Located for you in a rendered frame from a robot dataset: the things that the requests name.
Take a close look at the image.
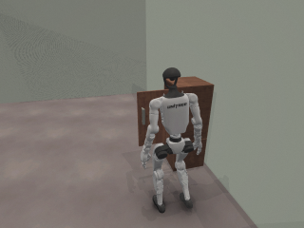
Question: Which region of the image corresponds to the right robot forearm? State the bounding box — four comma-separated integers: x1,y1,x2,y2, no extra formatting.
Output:
193,122,202,143

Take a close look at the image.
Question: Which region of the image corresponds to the robot right shin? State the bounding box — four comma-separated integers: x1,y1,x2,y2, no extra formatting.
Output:
177,161,190,200

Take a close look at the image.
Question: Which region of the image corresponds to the left robot hand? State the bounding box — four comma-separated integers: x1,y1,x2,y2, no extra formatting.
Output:
141,152,151,169

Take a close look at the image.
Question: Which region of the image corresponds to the cupboard door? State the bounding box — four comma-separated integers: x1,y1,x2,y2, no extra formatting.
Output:
137,89,170,146

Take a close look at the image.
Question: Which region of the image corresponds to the left robot forearm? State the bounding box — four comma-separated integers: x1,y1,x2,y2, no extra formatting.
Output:
142,125,156,154

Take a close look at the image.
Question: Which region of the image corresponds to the right robot upper arm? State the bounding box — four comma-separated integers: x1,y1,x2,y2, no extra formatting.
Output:
185,93,202,125

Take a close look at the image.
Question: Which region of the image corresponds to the right robot foot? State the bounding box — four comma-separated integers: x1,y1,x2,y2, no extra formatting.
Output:
180,192,193,209

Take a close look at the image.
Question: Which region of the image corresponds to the right robot hand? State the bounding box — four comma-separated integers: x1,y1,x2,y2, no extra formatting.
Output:
193,141,202,155

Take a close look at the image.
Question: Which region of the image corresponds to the handle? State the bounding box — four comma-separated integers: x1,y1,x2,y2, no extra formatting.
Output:
142,108,145,125

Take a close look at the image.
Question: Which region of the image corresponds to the left robot upper arm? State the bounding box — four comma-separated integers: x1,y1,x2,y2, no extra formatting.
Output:
149,97,162,134

